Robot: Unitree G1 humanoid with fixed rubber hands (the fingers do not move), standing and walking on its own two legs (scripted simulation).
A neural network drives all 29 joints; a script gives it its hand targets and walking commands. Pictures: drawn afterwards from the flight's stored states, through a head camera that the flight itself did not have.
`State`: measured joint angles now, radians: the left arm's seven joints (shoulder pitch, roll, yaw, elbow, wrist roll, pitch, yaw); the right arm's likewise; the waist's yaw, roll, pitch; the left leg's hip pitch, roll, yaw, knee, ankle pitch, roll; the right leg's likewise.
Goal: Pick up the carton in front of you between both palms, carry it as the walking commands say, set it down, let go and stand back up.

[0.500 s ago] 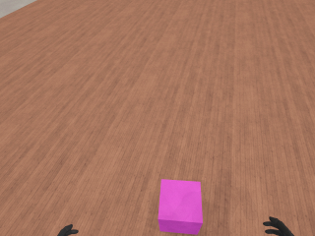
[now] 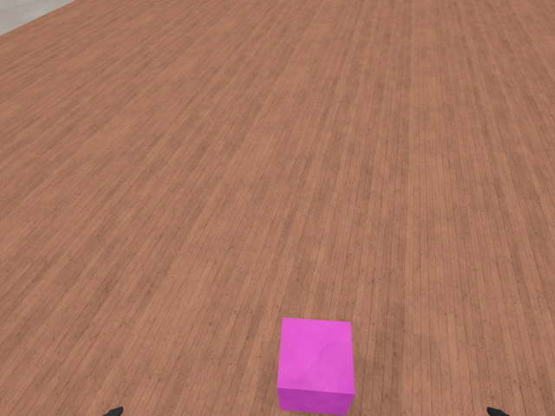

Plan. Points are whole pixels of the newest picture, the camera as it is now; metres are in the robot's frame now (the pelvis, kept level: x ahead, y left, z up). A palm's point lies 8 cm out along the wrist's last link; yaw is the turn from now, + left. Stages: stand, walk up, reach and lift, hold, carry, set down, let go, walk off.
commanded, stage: stand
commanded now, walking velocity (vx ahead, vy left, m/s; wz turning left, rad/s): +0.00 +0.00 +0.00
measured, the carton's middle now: (314, 367) +0.41 -0.06 -0.65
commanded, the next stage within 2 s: none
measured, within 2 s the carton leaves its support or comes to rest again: neither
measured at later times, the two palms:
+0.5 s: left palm out of the picture +0.09 +0.31 -0.10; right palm out of the picture +0.07 -0.30 -0.10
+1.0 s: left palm out of the picture +0.08 +0.32 -0.10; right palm out of the picture +0.06 -0.30 -0.10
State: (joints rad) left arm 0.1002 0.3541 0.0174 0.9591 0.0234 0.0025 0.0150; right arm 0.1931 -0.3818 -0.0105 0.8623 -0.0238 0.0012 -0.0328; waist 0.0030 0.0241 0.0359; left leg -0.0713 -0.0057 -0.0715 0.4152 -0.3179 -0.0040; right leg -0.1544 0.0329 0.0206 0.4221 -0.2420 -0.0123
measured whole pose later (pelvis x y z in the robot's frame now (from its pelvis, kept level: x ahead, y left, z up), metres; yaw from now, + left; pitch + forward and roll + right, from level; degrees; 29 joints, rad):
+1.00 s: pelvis -0.02 +0.01 +0.00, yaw -1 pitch -3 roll +0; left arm 0.09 0.39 -0.01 1.05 0.01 -0.01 0.01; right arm 0.15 -0.40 0.00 0.98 -0.02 -0.01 -0.01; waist 0.01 0.01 0.05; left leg -0.06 -0.01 -0.04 0.36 -0.26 0.01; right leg -0.15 0.02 0.05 0.36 -0.17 0.01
